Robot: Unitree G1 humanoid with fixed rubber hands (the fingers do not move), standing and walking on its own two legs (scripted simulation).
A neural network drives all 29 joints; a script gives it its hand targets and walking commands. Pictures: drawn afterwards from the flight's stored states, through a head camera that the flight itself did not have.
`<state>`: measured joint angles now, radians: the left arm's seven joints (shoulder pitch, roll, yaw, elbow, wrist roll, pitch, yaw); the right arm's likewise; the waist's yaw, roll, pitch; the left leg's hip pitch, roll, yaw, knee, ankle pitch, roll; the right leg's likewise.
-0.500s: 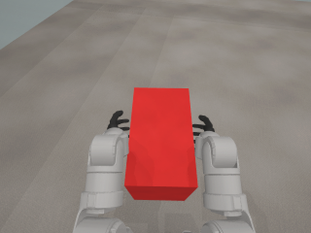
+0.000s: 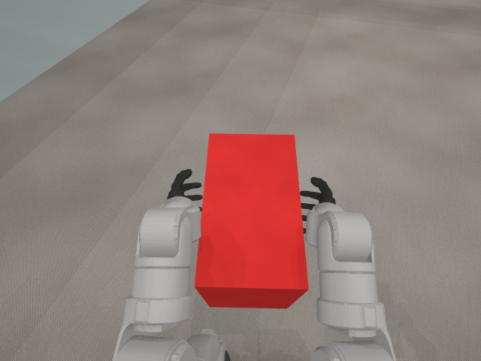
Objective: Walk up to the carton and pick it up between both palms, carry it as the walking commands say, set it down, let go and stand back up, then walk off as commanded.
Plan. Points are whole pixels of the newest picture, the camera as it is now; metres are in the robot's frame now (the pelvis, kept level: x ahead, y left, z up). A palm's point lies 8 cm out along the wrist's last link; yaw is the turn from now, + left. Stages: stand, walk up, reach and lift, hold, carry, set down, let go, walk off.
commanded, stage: carry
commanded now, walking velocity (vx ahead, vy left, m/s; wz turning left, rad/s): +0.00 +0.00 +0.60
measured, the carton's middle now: (249, 225) +0.35 +0.00 -0.01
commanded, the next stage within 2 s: none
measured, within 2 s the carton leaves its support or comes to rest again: neither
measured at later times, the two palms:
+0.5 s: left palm (68, 298) +0.18 +0.25 +0.07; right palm (235, 250) +0.26 +0.03 +0.06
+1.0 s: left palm out of the picture +0.01 +0.31 +0.07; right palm (150, 329) +0.15 +0.13 +0.08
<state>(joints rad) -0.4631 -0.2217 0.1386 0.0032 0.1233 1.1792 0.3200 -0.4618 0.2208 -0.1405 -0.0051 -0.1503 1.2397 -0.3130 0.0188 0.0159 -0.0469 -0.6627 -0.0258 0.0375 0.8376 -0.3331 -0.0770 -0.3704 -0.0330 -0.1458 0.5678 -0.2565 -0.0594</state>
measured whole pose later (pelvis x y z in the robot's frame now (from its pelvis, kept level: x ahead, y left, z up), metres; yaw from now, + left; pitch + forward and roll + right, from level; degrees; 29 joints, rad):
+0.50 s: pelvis -0.07 +0.02 -0.01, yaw +18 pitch +6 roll +0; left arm -0.41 -0.20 0.15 -0.13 0.12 1.19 0.27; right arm -0.44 0.21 -0.08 -0.09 -0.14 1.24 -0.26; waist 0.03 0.02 -0.02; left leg -0.51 -0.01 -0.03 0.64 -0.23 0.00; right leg -0.51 -0.06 -0.09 0.82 -0.46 0.09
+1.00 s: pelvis -0.17 +0.02 +0.00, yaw +36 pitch +5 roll -1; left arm -0.44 -0.21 0.15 -0.07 0.13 1.22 0.32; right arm -0.47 0.23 -0.12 0.00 -0.14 1.25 -0.29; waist 0.02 -0.01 -0.04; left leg -0.46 -0.01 0.01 0.60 -0.22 0.04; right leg -0.58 -0.10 -0.09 1.01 -0.48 0.10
